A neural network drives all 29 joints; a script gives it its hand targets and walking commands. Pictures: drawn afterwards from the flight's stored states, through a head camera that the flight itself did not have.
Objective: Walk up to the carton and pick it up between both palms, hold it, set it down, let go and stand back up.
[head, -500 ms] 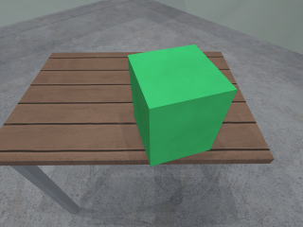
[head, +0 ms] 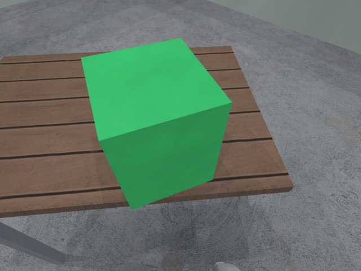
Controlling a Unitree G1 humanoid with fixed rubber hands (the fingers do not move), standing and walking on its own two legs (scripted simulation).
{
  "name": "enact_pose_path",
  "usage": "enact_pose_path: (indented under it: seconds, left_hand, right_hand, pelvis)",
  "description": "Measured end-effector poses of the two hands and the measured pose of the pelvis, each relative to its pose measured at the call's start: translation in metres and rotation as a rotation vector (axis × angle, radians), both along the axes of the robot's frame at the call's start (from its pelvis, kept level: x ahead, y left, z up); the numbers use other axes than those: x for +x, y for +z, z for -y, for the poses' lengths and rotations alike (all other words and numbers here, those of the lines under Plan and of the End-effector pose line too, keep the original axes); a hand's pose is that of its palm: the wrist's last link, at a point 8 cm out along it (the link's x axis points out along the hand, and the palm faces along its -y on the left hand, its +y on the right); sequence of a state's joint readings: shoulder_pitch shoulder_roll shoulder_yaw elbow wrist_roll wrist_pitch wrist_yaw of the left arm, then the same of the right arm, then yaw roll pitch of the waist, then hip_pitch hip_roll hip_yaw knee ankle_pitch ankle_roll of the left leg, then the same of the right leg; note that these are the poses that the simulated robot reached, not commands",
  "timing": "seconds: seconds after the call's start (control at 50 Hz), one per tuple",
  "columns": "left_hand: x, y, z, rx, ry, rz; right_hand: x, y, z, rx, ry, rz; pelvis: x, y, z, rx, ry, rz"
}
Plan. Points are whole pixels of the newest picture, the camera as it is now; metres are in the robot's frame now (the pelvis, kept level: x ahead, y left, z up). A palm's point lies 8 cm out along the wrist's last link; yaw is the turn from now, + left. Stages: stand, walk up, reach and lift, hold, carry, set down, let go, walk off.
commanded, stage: walk up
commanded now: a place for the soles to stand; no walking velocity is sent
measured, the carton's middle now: (155, 126) +0.39 +0.06 +0.12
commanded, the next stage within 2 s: reach and lift in 1.02 s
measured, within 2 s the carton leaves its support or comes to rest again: neither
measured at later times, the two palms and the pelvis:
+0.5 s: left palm out of the picture +0.11 +0.29 -0.11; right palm out of the picture +0.14 -0.29 -0.11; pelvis +0.02 -0.01 +0.01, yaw +4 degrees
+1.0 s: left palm out of the picture +0.06 +0.29 -0.09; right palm out of the picture +0.12 -0.28 -0.09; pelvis +0.01 +0.00 +0.03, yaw +5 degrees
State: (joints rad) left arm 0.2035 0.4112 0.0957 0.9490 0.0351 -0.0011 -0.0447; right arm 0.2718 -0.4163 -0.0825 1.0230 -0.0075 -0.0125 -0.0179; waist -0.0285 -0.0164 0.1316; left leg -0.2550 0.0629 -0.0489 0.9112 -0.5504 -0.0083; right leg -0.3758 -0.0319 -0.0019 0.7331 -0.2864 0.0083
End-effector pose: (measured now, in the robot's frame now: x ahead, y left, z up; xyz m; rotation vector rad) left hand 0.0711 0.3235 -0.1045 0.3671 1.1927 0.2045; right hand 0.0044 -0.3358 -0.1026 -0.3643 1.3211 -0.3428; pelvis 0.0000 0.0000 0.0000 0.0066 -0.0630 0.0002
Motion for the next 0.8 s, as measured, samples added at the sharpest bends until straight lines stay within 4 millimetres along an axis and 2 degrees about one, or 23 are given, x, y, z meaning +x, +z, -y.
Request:
enact_pose_path:
  seconds: [0.08,0.18,0.24,0.32,0.42,0.48,0.64,0.8]
  left_hand:
    - [0.009,-0.004,0.022,-0.017,0.022,0.018]
    - [0.027,-0.017,0.037,-0.056,0.012,0.062]
    - [0.039,-0.023,0.041,-0.075,0.023,0.069]
    - [0.049,-0.021,0.046,-0.077,0.041,0.087]
    - [0.048,-0.012,0.044,-0.056,0.026,0.082]
    - [0.044,-0.005,0.037,-0.042,0.036,0.068]
    - [0.032,0.011,0.024,-0.03,0.085,0.06]
    - [0.012,0.015,0.024,-0.044,0.113,0.015]
  right_hand:
    - [0.018,-0.005,0.005,0.008,0.028,-0.005]
    - [0.045,-0.012,-0.005,0.032,0.078,0.017]
    - [0.058,-0.014,-0.016,0.054,0.093,0.041]
    - [0.083,-0.015,-0.026,0.092,0.12,0.076]
    - [0.117,-0.013,-0.036,0.123,0.141,0.136]
    - [0.129,-0.01,-0.041,0.136,0.155,0.16]
    - [0.136,0.0,-0.05,0.15,0.18,0.139]
    - [0.131,0.008,-0.053,0.157,0.185,0.106]
  pelvis:
    - [0.006,-0.001,0.006,-0.006,0.014,0.007]
    - [0.012,-0.008,0.007,-0.015,0.043,0.009]
    - [0.014,-0.009,0.007,0.006,0.04,0.014]
    - [0.018,-0.006,0.013,-0.01,0.045,0.009]
    - [0.02,0.0,0.014,-0.007,0.066,0.002]
    - [0.019,0.004,0.011,0.002,0.069,0.003]
    - [0.019,0.018,0.007,-0.007,0.074,-0.007]
    - [0.018,0.028,0.005,-0.007,0.082,-0.009]
